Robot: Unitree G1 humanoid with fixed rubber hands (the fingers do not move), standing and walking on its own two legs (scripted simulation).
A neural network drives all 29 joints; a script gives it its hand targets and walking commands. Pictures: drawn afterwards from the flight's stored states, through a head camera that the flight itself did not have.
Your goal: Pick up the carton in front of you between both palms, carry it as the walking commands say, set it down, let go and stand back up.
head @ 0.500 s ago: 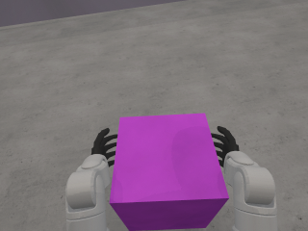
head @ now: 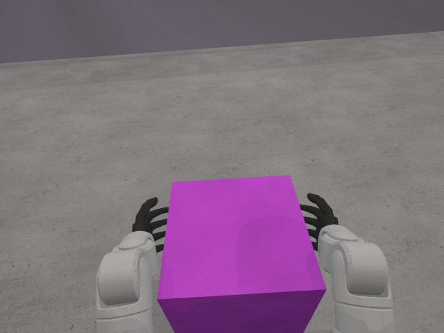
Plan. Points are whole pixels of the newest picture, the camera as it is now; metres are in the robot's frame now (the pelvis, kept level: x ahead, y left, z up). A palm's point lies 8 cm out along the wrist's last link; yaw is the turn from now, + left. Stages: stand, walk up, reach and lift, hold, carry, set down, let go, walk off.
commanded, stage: carry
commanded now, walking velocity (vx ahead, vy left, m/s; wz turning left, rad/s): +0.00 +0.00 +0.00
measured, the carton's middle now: (236, 265) +0.26 +0.00 +0.01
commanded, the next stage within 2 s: hold in 1.40 s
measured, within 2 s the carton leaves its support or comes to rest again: neither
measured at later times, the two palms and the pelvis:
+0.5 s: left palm (139, 261) +0.24 +0.16 +0.07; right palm (322, 259) +0.24 -0.14 +0.07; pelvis -0.02 +0.01 +0.00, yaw +0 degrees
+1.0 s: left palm (145, 261) +0.25 +0.16 +0.04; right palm (318, 259) +0.25 -0.14 +0.04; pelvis -0.04 +0.01 +0.00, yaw +0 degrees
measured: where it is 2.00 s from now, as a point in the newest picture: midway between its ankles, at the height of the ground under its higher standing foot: outside the picture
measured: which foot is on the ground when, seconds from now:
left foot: down 0.00-1.00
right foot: down 0.00-1.00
